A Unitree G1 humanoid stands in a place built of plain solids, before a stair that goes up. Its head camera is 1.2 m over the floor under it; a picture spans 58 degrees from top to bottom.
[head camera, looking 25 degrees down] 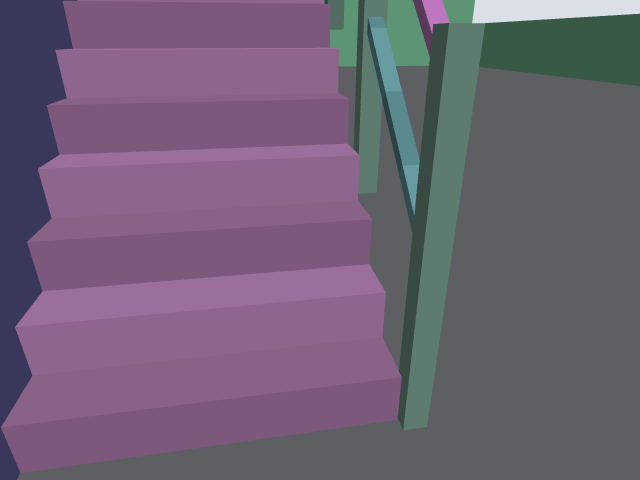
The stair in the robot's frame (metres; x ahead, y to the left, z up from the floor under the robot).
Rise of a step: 0.19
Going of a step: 0.21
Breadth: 1.20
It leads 10 degrees to the left of straight ahead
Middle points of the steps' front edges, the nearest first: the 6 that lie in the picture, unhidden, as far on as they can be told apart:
1.00 0.32 0.19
1.21 0.36 0.39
1.42 0.39 0.58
1.63 0.43 0.77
1.84 0.47 0.97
2.05 0.50 1.16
